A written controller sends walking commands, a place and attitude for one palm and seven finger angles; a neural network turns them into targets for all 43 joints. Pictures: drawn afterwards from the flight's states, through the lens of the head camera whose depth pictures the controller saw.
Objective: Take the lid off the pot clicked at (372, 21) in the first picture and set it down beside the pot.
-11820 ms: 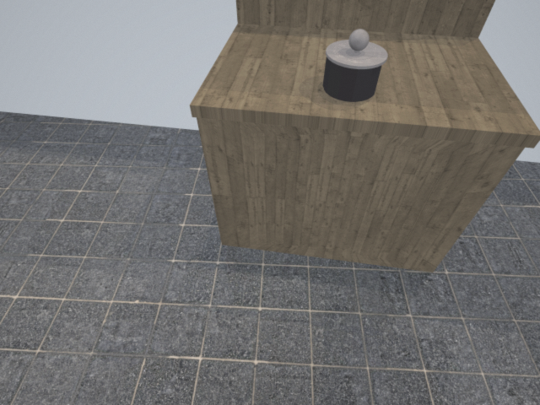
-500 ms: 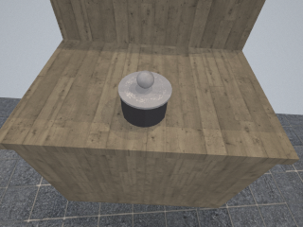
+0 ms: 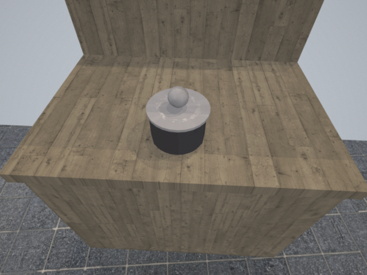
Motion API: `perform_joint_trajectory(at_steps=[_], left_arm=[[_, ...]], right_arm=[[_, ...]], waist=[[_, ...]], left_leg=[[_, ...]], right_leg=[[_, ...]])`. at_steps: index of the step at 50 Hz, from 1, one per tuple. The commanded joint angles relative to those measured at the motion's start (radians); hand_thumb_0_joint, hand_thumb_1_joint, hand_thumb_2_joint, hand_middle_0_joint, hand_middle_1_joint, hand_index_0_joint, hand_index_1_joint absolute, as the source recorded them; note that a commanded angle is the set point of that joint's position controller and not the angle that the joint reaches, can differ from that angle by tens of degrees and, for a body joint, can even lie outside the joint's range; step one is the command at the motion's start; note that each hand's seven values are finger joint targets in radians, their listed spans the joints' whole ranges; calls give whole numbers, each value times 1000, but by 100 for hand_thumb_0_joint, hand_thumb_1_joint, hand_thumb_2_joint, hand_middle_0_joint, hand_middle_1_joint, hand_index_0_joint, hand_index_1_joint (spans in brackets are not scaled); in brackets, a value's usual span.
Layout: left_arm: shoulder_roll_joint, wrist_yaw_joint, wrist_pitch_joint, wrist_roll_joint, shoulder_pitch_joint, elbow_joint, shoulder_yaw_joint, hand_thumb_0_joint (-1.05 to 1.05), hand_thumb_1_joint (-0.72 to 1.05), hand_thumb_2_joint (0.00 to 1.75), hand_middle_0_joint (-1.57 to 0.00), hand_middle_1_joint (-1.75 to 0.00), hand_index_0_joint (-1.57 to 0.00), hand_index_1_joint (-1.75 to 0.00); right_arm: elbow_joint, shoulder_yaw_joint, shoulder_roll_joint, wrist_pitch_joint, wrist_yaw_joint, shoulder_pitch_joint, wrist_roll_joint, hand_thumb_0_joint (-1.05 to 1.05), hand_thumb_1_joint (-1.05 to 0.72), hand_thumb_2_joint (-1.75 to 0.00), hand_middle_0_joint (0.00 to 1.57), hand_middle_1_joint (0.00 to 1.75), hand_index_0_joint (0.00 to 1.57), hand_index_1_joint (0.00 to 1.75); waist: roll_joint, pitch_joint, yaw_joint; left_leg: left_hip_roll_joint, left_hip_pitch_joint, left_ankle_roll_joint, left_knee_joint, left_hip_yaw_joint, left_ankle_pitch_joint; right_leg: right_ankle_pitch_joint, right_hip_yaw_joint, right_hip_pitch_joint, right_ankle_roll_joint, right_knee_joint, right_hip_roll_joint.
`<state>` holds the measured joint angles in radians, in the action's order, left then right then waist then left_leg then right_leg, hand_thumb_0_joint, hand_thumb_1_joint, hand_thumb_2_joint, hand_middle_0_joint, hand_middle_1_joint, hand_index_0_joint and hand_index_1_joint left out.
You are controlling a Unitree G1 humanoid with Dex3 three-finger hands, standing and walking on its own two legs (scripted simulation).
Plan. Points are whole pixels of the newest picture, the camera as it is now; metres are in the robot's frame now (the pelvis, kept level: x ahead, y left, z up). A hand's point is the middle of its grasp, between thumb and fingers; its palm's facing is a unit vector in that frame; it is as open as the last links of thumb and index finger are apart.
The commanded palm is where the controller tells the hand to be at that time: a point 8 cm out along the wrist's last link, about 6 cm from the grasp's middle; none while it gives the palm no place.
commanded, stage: look again from close up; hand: left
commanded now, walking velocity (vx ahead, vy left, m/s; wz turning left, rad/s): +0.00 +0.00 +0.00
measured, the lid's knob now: (178, 96) +0.50 +0.05 +0.13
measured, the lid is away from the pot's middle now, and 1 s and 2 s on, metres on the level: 0.00 0.00 0.00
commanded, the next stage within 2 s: shuffle to correct the standing spot in 0.94 s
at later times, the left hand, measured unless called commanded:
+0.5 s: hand out of the picture +0.04 +0.16 -0.18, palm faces +0.00 -0.99 -0.16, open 7.3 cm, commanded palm none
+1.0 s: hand out of the picture +0.02 +0.16 -0.17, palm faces +0.00 -0.99 -0.15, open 7.3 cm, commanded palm none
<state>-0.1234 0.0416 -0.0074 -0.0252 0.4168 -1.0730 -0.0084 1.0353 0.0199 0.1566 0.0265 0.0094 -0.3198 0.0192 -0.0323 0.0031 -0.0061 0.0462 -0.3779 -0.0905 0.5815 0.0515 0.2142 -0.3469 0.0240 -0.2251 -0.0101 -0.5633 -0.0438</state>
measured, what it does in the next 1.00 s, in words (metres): stands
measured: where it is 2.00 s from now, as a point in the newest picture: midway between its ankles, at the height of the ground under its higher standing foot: outside the picture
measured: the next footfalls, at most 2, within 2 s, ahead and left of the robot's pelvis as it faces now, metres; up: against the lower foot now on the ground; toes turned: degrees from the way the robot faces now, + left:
none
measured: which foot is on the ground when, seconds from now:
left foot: down 0.00-1.00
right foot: down 0.00-1.00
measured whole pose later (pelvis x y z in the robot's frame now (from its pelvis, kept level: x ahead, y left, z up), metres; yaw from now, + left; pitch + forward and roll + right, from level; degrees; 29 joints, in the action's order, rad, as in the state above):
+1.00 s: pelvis +0.03 -0.01 +0.01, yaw -1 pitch -1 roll -1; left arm -0.17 0.04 0.00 -0.02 0.34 -1.04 -0.02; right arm 1.06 0.00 0.16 -0.02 0.02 -0.23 0.00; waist 0.04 0.04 0.01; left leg 0.04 -0.25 -0.07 0.47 0.06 0.21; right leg -0.31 0.01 -0.09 -0.04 -0.41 -0.04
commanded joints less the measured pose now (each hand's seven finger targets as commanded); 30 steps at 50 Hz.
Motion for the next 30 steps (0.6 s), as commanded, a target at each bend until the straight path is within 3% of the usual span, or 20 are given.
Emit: perform_joint_trajectory(at_steps=[1, 3, 5, 10, 14, 17, 19, 23, 25, 30], left_arm=[[-95, 10, -20, -2, 70, 54, 19, 0, 90, 90, -20, -30, -20, -30], [-104, 11, -21, 0, 45, 69, 19, 0, 90, 90, -20, -30, -20, -30], [-108, 10, -19, -1, 43, 80, 23, 0, 90, 90, -20, -30, -20, -30], [-111, 11, -18, 1, 62, 91, 24, 0, 90, 90, -20, -30, -20, -30], [-127, 9, -19, 2, 41, 103, 25, 0, 90, 90, -20, -30, -20, -30], [-128, 12, -17, 4, 33, 107, 26, 0, 90, 90, -20, -30, -20, -30], [-134, 10, -16, 4, 26, 108, 26, 0, 90, 90, -20, -30, -20, -30], [-133, 12, -16, 5, 21, 105, 24, 0, 90, 90, -20, -30, -20, -30], [-138, 11, -15, 6, 13, 106, 26, 0, 90, 90, -20, -30, -20, -30], [-141, 10, -14, 7, 9, 100, 23, 0, 90, 90, -20, -30, -20, -30]], right_arm=[[-84, 11, 81, -29, -2, 0, -5, 0, -90, -90, 20, 30, 20, 30], [-77, 7, 77, -34, -3, -14, -6, 0, -90, -90, 20, 30, 20, 30], [-80, 7, 88, -42, -2, -18, -6, 0, -90, -90, 20, 30, 20, 30], [-89, 4, 106, -58, 2, 20, -10, 0, -90, -90, 20, 30, 20, 30], [-87, 3, 103, -65, 7, 26, -13, 0, -90, -90, 20, 30, 20, 30], [-83, 4, 107, -65, 10, 37, -13, 0, -90, -90, 20, 30, 20, 30], [-81, 5, 107, -67, 11, 37, -16, 0, -90, -90, 20, 30, 20, 30], [-71, 3, 107, -65, 14, 46, -16, 0, -90, -90, 20, 30, 20, 30], [-71, 5, 113, -66, 15, 46, -17, 0, -90, -90, 20, 30, 20, 30], [-56, 4, 110, -64, 14, 54, -18, 0, -90, -90, 20, 30, 20, 30]], waist=[[91, 116, 2], [89, 135, -8], [70, 114, -5], [13, 48, 19], [25, 14, 20], [-7, 2, 17], [24, -18, 18], [5, -17, 15], [35, -19, 14], [38, 5, 15]], left_leg=[[-107, -9, 34, -162, -171, 241], [-106, 16, 36, -152, -155, 189], [-122, 31, 29, -165, -174, 161], [-147, 72, 15, -170, -188, 21], [-148, 130, 16, -145, -163, -128], [-150, 155, 18, -141, -164, -173], [-155, 178, 17, -132, -157, -230], [-153, 205, 23, -128, -145, -267], [-156, 209, 23, -124, -150, -293], [-151, 201, 29, -133, -139, -269]], right_leg=[[-150, -100, -131, 90, 153, -45], [-135, -107, -153, 87, 161, -47], [-62, -83, -123, 79, 135, -35], [68, -62, -39, 61, 116, -30], [160, -58, -12, 53, 123, -38], [171, -63, 0, 47, 127, -41], [206, -52, 16, 43, 131, -43], [227, -61, 22, 39, 144, -52], [243, -59, 33, 37, 149, -52], [251, -62, 41, 36, 168, -61]])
